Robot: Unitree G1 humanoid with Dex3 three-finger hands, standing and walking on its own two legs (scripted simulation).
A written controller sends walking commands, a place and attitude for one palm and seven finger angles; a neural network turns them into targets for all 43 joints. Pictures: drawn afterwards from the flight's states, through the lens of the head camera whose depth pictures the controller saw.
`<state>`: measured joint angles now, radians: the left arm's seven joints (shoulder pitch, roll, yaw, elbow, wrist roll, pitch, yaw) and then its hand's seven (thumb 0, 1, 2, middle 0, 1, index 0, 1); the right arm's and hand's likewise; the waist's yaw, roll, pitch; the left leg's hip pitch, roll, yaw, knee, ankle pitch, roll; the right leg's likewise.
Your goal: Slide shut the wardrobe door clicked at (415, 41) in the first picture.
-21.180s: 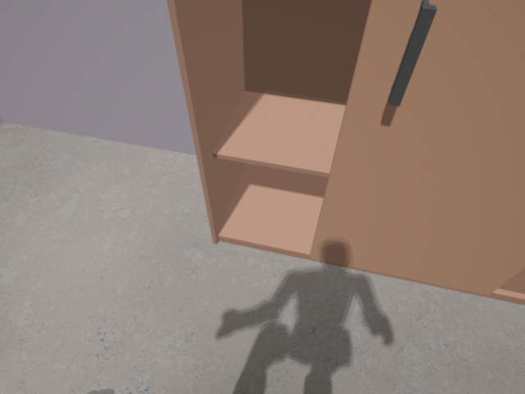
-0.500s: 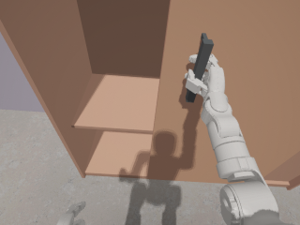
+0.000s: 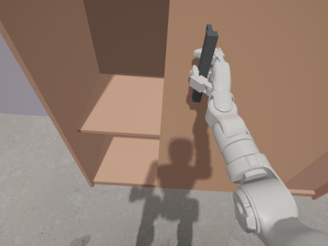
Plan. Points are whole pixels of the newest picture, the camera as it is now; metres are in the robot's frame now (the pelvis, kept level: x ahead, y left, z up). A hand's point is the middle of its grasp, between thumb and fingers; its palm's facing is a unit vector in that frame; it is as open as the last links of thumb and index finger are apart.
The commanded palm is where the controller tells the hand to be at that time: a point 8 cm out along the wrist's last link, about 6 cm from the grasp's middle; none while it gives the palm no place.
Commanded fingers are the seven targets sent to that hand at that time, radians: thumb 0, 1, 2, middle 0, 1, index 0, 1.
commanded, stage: step sideways, sliding the door along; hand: right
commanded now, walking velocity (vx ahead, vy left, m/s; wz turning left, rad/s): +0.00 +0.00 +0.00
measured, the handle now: (202, 66) +0.51 -0.05 +0.18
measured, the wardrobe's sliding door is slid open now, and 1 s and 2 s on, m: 0.39 0.34 0.05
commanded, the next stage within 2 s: none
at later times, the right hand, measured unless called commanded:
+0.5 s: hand (184, 79) +0.46 +0.00 +0.18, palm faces -0.07 +0.99 -0.15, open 6.4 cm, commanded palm +0.45 -0.03 +0.19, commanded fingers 0.00 -0.90 -0.90 0.45 1.40 0.45 1.40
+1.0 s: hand (168, 76) +0.47 +0.04 +0.17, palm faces +0.22 +0.97 -0.11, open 6.4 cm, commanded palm +0.44 +0.05 +0.18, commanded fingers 0.00 -0.90 -0.90 0.45 1.40 0.45 1.40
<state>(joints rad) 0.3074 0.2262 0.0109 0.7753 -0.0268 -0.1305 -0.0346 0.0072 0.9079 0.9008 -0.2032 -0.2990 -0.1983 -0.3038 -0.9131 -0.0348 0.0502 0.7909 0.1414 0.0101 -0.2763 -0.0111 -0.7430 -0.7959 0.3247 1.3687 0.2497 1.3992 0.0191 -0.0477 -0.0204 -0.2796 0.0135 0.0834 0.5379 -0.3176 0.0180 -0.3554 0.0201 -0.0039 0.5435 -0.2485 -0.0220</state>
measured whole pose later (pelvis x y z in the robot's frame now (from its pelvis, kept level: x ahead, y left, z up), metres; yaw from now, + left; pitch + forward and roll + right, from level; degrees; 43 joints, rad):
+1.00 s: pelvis +0.04 +0.22 -0.03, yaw -5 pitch -7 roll +4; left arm 0.09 0.17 0.02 0.67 -0.07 -0.01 0.00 0.01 0.91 0.90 -0.21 -0.30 -0.20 -0.30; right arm -0.83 -0.19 -0.02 0.40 0.09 -0.10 -0.12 -0.05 -0.73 -0.86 0.44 1.40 0.15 1.40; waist -0.13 -0.15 0.34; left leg -0.27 0.03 0.07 0.70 -0.30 -0.05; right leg -0.26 -0.30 0.14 0.80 -0.34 0.10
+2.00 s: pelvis +0.09 +0.53 -0.03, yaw -3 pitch -9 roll +3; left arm 0.00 0.19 0.03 0.58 -0.06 -0.08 -0.05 0.01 0.91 0.90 -0.20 -0.30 -0.20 -0.30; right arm -0.47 -0.18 -0.13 -0.02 0.05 -0.10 -0.17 -0.06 -0.73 -0.82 0.45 1.40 0.09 1.25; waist -0.10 -0.15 0.37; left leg -0.24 0.02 0.11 0.75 -0.35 -0.02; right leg -0.25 -0.40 0.02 0.78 -0.29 0.07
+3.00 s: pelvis +0.07 +0.68 +0.00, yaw +11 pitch -3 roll +0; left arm 0.28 0.27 0.01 0.68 -0.05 -0.07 0.08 0.01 0.91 0.90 -0.20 -0.30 -0.20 -0.30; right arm -0.24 -0.54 -0.49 0.48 0.06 -0.11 -0.18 -0.11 -0.67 -0.77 0.44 1.36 0.15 1.30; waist 0.02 -0.01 -0.01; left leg -0.19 0.04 0.03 0.48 -0.25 -0.01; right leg -0.23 -0.03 -0.14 0.47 -0.19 -0.03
